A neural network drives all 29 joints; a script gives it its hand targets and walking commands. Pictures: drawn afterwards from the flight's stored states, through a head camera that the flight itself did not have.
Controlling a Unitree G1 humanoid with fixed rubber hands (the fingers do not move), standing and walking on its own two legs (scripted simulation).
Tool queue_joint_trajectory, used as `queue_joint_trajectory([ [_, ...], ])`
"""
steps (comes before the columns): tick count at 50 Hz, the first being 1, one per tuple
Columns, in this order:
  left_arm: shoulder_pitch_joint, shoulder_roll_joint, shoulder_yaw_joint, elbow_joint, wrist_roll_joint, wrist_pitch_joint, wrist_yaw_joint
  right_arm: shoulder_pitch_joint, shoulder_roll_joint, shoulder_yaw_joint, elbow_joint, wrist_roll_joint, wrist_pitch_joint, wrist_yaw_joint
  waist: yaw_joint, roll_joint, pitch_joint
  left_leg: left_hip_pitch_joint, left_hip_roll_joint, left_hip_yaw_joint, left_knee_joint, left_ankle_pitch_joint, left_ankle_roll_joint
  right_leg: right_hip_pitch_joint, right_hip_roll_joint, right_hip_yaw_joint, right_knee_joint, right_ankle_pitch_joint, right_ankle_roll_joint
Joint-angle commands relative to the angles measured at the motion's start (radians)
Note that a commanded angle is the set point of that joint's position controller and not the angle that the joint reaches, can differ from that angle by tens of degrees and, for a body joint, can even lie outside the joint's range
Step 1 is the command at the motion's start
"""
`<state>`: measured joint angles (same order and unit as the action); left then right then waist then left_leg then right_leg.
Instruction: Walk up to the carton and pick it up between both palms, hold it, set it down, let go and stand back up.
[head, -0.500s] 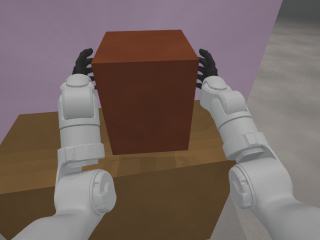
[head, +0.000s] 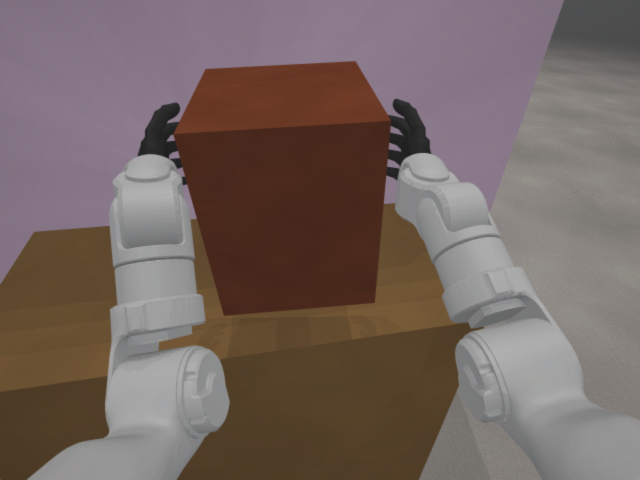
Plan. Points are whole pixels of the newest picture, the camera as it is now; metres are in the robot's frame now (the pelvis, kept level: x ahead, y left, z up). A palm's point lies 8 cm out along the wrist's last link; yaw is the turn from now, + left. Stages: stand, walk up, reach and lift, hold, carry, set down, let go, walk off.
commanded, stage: hold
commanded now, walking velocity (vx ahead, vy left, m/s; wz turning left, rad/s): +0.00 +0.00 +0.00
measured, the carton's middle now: (290, 186) +0.41 +0.01 +0.23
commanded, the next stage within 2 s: none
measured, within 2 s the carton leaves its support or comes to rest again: neither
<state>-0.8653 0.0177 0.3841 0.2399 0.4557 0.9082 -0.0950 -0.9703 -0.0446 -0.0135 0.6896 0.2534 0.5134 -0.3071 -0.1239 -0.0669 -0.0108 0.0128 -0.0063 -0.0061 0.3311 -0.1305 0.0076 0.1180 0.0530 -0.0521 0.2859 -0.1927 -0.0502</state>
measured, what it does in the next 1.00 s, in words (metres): stands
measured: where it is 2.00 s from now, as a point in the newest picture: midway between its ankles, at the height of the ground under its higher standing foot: outside the picture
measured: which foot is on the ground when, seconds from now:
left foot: down 0.00-1.00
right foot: down 0.00-1.00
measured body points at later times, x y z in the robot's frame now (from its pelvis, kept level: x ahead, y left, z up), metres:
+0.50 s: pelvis +0.00 +0.00 +0.00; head -0.09 +0.02 +0.44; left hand +0.37 +0.15 +0.28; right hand +0.37 -0.14 +0.28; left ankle +0.05 +0.11 -0.75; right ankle +0.00 -0.08 -0.75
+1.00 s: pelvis +0.00 +0.00 +0.00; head -0.09 +0.03 +0.44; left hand +0.37 +0.16 +0.28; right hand +0.37 -0.13 +0.28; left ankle +0.05 +0.11 -0.75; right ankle +0.00 -0.08 -0.75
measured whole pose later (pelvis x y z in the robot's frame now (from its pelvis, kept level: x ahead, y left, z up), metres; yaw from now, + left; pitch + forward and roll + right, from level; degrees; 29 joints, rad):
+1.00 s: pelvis +0.00 +0.00 +0.00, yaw +0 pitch -13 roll +0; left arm -0.84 0.01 0.38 0.21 0.46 0.91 -0.10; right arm -0.94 -0.04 -0.01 0.65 0.25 0.51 -0.31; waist -0.13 -0.07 0.00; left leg 0.03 -0.01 0.00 0.32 -0.13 0.01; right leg 0.13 0.05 -0.05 0.28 -0.19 -0.05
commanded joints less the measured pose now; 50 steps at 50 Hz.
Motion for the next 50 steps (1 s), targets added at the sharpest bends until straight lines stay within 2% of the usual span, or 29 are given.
queue_joint_trajectory([
  [1,-0.680,-0.483,-0.376,-0.112,-0.218,-0.076,-0.172,-0.764,0.473,0.219,-0.349,0.133,-0.065,0.138,-0.007,0.084,-0.346,0.143,0.000,0.019,-0.017,0.184,-0.016,-0.027,-0.027,0.002,-0.043,0.242,0.102],
  [6,-0.731,-0.476,-0.370,-0.105,-0.215,-0.083,-0.179,-0.765,0.503,0.197,-0.320,0.106,-0.066,0.140,-0.006,0.100,-0.307,0.098,0.003,0.028,-0.050,0.076,-0.006,-0.065,-0.036,0.007,-0.057,0.132,0.096],
  [7,-0.726,-0.478,-0.382,-0.110,-0.219,-0.087,-0.174,-0.756,0.496,0.191,-0.321,0.107,-0.071,0.141,-0.002,0.134,-0.321,0.107,0.008,0.023,-0.047,0.091,-0.010,-0.058,-0.041,0.008,-0.061,0.153,0.101],
  [8,-0.730,-0.497,-0.396,-0.131,-0.223,-0.089,-0.167,-0.764,0.493,0.210,-0.344,0.116,-0.080,0.144,-0.020,0.123,-0.359,0.128,0.004,0.021,-0.032,0.145,-0.017,-0.051,-0.036,0.005,-0.051,0.184,0.098],
  [10,-0.714,-0.504,-0.412,-0.171,-0.248,-0.093,-0.158,-0.766,0.507,0.220,-0.395,0.141,-0.085,0.139,-0.020,0.107,-0.421,0.185,0.001,0.012,-0.001,0.241,-0.019,-0.025,-0.031,0.007,-0.048,0.284,0.102],
  [14,-0.681,-0.460,-0.358,-0.106,-0.206,-0.082,-0.169,-0.735,0.498,0.216,-0.345,0.119,-0.064,0.134,0.004,0.085,-0.310,0.109,-0.006,0.028,-0.045,0.117,-0.002,-0.049,-0.036,0.008,-0.057,0.194,0.109],
  [16,-0.681,-0.456,-0.353,-0.077,-0.198,-0.072,-0.183,-0.750,0.496,0.212,-0.318,0.106,-0.058,0.133,0.006,0.090,-0.272,0.094,0.001,0.028,-0.056,0.074,-0.001,-0.051,-0.045,0.017,-0.065,0.163,0.108],
  [17,-0.682,-0.473,-0.358,-0.077,-0.200,-0.068,-0.185,-0.738,0.492,0.201,-0.312,0.105,-0.059,0.134,-0.010,0.102,-0.279,0.107,0.000,0.035,-0.050,0.069,-0.007,-0.063,-0.039,0.013,-0.069,0.147,0.103],
  [18,-0.684,-0.480,-0.363,-0.098,-0.212,-0.071,-0.184,-0.757,0.486,0.206,-0.374,0.110,-0.068,0.135,-0.003,0.079,-0.321,0.111,0.008,0.025,-0.047,0.108,0.000,-0.051,-0.040,0.016,-0.066,0.174,0.104],
  [19,-0.695,-0.469,-0.359,-0.068,-0.206,-0.073,-0.185,-0.764,0.482,0.193,-0.333,0.098,-0.064,0.128,-0.019,0.084,-0.294,0.122,-0.001,0.030,-0.041,0.092,0.005,-0.065,-0.054,0.021,-0.077,0.183,0.110],
  [21,-0.698,-0.464,-0.364,-0.100,-0.219,-0.075,-0.187,-0.750,0.497,0.209,-0.349,0.104,-0.064,0.127,-0.007,0.070,-0.334,0.148,-0.001,0.029,-0.031,0.122,-0.002,-0.059,-0.045,0.015,-0.066,0.202,0.111],
  [23,-0.720,-0.469,-0.374,-0.125,-0.213,-0.077,-0.191,-0.752,0.502,0.211,-0.336,0.106,-0.063,0.124,-0.021,0.094,-0.321,0.155,-0.009,0.035,-0.036,0.109,-0.005,-0.057,-0.050,0.013,-0.066,0.208,0.116],
  [24,-0.708,-0.466,-0.374,-0.110,-0.219,-0.081,-0.191,-0.764,0.493,0.205,-0.345,0.108,-0.065,0.126,-0.008,0.113,-0.328,0.134,-0.004,0.025,-0.039,0.132,-0.009,-0.042,-0.045,0.018,-0.059,0.215,0.112],
  [27,-0.680,-0.459,-0.361,-0.120,-0.213,-0.079,-0.185,-0.768,0.494,0.222,-0.384,0.135,-0.069,0.124,-0.003,0.089,-0.351,0.144,-0.007,0.025,-0.019,0.197,-0.008,-0.023,-0.045,0.018,-0.056,0.278,0.117],
  [29,-0.694,-0.456,-0.340,-0.078,-0.206,-0.079,-0.192,-0.740,0.493,0.198,-0.322,0.106,-0.060,0.120,-0.004,0.099,-0.272,0.110,-0.008,0.025,-0.048,0.094,0.003,-0.042,-0.048,0.022,-0.068,0.197,0.120],
  [30,-0.738,-0.462,-0.372,-0.142,-0.204,-0.087,-0.191,-0.726,0.505,0.208,-0.306,0.111,-0.058,0.126,-0.011,0.109,-0.298,0.116,-0.001,0.033,-0.056,0.084,-0.005,-0.048,-0.048,0.015,-0.066,0.180,0.112],
  [31,-0.728,-0.468,-0.369,-0.111,-0.207,-0.084,-0.193,-0.716,0.477,0.190,-0.289,0.108,-0.055,0.131,-0.028,0.106,-0.287,0.110,0.002,0.025,-0.058,0.080,-0.009,-0.068,-0.050,0.022,-0.069,0.152,0.106],
  [33,-0.723,-0.488,-0.383,-0.122,-0.221,-0.087,-0.184,-0.743,0.501,0.195,-0.338,0.094,-0.070,0.136,-0.018,0.129,-0.337,0.141,0.003,0.028,-0.043,0.120,-0.017,-0.049,-0.037,0.007,-0.063,0.167,0.098],
  [35,-0.701,-0.480,-0.383,-0.160,-0.230,-0.088,-0.176,-0.758,0.494,0.239,-0.389,0.126,-0.084,0.138,0.003,0.078,-0.402,0.177,-0.001,0.030,-0.015,0.222,-0.016,-0.024,-0.023,-0.003,-0.037,0.263,0.103],
  [36,-0.698,-0.461,-0.366,-0.120,-0.204,-0.084,-0.178,-0.750,0.490,0.207,-0.341,0.123,-0.072,0.134,-0.016,0.104,-0.329,0.158,-0.003,0.023,-0.022,0.179,-0.011,-0.044,-0.043,0.010,-0.060,0.233,0.111],
  [37,-0.684,-0.470,-0.375,-0.140,-0.214,-0.083,-0.177,-0.737,0.496,0.222,-0.366,0.124,-0.075,0.132,0.003,0.099,-0.356,0.163,-0.006,0.027,-0.025,0.201,-0.010,-0.035,-0.027,-0.002,-0.053,0.254,0.108],
  [40,-0.676,-0.479,-0.368,-0.102,-0.204,-0.071,-0.185,-0.739,0.487,0.213,-0.340,0.110,-0.070,0.135,-0.005,0.086,-0.309,0.136,0.006,0.028,-0.043,0.115,-0.006,-0.050,-0.035,0.005,-0.067,0.158,0.098],
  [43,-0.665,-0.494,-0.387,-0.127,-0.214,-0.078,-0.181,-0.742,0.460,0.194,-0.380,0.105,-0.083,0.130,-0.019,0.112,-0.341,0.154,0.000,0.021,-0.029,0.166,-0.005,-0.042,-0.038,0.008,-0.066,0.230,0.102],
  [44,-0.693,-0.477,-0.381,-0.149,-0.212,-0.084,-0.179,-0.735,0.486,0.216,-0.359,0.115,-0.080,0.133,-0.016,0.091,-0.345,0.158,0.001,0.021,-0.029,0.177,-0.013,-0.033,-0.032,0.002,-0.052,0.236,0.106],
  [46,-0.712,-0.481,-0.401,-0.166,-0.219,-0.083,-0.174,-0.742,0.481,0.221,-0.361,0.121,-0.074,0.140,-0.022,0.094,-0.342,0.161,0.002,0.025,-0.036,0.183,-0.015,-0.027,-0.022,-0.008,-0.051,0.210,0.093],
  [47,-0.707,-0.473,-0.384,-0.146,-0.209,-0.081,-0.171,-0.725,0.480,0.206,-0.330,0.113,-0.064,0.142,-0.010,0.118,-0.311,0.156,0.003,0.029,-0.037,0.161,-0.021,-0.051,-0.025,-0.007,-0.058,0.189,0.099],
  [48,-0.704,-0.483,-0.392,-0.146,-0.205,-0.081,-0.171,-0.729,0.474,0.194,-0.324,0.105,-0.065,0.142,-0.024,0.113,-0.299,0.143,0.003,0.022,-0.041,0.150,-0.021,-0.063,-0.029,-0.005,-0.061,0.175,0.097],
  [49,-0.697,-0.472,-0.373,-0.123,-0.205,-0.078,-0.172,-0.731,0.474,0.199,-0.331,0.102,-0.067,0.146,-0.003,0.109,-0.286,0.126,0.008,0.030,-0.044,0.150,-0.019,-0.057,-0.028,-0.003,-0.062,0.172,0.094],
  [50,-0.694,-0.472,-0.376,-0.125,-0.207,-0.079,-0.172,-0.730,0.476,0.205,-0.344,0.101,-0.071,0.145,-0.014,0.096,-0.315,0.143,0.003,0.020,-0.038,0.159,-0.013,-0.043,-0.033,0.002,-0.060,0.198,0.099],
])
